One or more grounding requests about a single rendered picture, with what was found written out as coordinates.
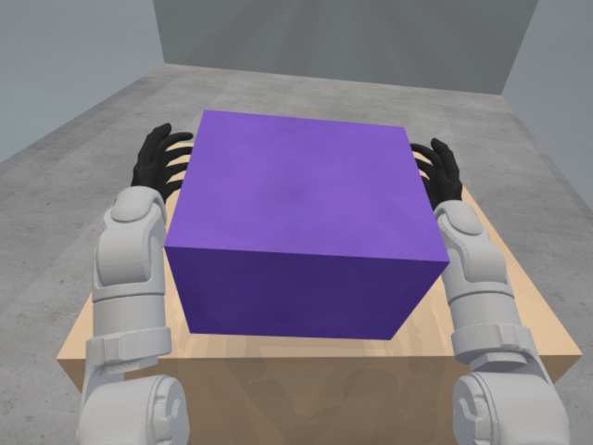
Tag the robot right upper arm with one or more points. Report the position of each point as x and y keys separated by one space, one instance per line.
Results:
x=507 y=409

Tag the right robot forearm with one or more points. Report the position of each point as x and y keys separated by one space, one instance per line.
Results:
x=488 y=333

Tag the robot right hand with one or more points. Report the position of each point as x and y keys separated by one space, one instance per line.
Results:
x=444 y=175

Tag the carton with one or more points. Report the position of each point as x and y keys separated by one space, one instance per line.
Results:
x=292 y=227

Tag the robot left hand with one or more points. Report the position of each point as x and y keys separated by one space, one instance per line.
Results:
x=150 y=169

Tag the left robot forearm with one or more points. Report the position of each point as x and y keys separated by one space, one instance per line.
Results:
x=128 y=285

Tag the robot left upper arm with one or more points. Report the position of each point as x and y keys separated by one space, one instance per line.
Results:
x=143 y=411

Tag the pedestal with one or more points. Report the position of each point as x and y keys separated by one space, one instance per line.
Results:
x=260 y=390

